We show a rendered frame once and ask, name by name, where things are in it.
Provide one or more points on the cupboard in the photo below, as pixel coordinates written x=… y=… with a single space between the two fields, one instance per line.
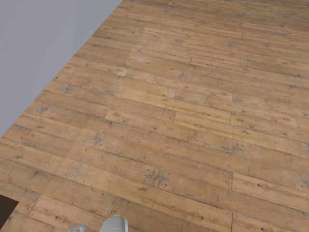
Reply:
x=7 y=206

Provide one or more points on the left robot thigh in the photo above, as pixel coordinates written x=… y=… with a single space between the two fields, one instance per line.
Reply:
x=115 y=224

